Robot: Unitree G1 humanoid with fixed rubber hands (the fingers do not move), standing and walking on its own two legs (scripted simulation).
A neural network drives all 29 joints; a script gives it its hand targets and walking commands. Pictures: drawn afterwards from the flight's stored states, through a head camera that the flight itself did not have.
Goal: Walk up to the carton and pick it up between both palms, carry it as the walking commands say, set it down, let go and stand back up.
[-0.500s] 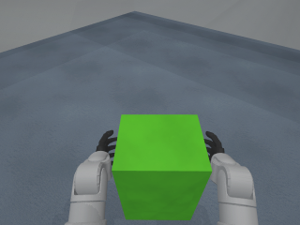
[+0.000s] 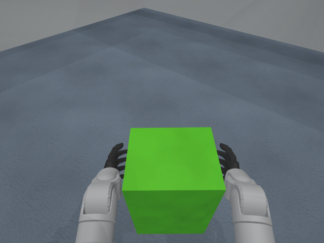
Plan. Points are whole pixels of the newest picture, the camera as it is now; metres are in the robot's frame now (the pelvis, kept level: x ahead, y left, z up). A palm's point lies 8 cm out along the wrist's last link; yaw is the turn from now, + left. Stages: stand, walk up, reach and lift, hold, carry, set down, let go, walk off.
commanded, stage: carry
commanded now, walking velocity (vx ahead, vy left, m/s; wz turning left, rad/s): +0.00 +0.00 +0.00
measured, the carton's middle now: (170, 185) +0.29 +0.00 -0.01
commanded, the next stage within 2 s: hold in 1.70 s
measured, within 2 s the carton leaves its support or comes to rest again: neither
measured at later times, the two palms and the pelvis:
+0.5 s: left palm (110, 176) +0.29 +0.15 +0.03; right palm (224, 178) +0.29 -0.13 +0.03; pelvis +0.00 +0.01 +0.00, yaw +0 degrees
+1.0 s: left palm (111, 178) +0.29 +0.15 +0.02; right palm (223, 179) +0.29 -0.14 +0.02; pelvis +0.00 +0.01 +0.00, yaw +1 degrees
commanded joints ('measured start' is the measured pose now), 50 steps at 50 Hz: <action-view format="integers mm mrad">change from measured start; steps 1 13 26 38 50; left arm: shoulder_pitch -403 -377 -355 -352 -345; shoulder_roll -791 -727 -675 -651 -635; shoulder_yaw -535 -482 -431 -398 -386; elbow -59 20 103 166 194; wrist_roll -209 -144 -99 -73 -61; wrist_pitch -55 -185 -299 -376 -414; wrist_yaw -188 -173 -161 -156 -153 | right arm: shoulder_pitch -385 -358 -341 -340 -336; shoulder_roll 763 702 645 617 601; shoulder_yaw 514 460 409 377 364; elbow -35 44 120 177 201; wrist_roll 199 130 79 48 34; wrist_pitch -41 -176 -291 -368 -406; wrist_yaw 181 166 152 144 139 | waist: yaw -2 -5 -7 -10 -10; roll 16 22 20 19 17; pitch -211 -210 -206 -204 -205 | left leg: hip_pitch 123 111 94 83 84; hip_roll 134 140 136 132 130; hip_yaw -132 -143 -146 -148 -147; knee -85 -91 -97 -99 -94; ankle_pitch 173 159 125 105 117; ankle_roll -15 -13 -19 -23 -24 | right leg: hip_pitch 30 39 48 53 55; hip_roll -61 -59 -57 -56 -57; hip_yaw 58 54 51 50 52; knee -64 -52 -54 -57 -57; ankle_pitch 20 20 18 20 31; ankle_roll -40 -33 -25 -20 -19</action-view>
